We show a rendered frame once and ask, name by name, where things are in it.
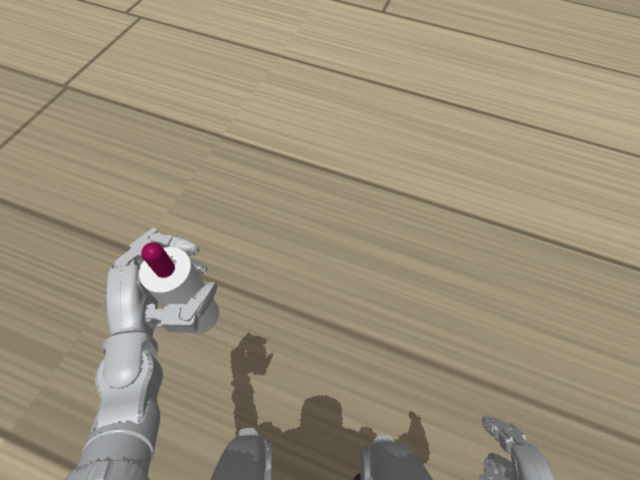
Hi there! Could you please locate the bottle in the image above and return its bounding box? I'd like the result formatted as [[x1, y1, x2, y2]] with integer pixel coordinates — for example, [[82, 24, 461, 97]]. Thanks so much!
[[139, 242, 219, 334]]

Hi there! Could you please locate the left robot hand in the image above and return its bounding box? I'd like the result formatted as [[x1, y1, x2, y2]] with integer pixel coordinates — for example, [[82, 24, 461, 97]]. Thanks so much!
[[106, 228, 217, 336]]

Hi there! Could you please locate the right robot hand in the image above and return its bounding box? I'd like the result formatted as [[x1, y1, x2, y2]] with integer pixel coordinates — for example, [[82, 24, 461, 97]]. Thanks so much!
[[479, 416, 556, 480]]

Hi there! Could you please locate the left robot arm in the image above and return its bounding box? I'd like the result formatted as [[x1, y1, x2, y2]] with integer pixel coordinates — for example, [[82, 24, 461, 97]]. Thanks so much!
[[65, 331, 163, 480]]

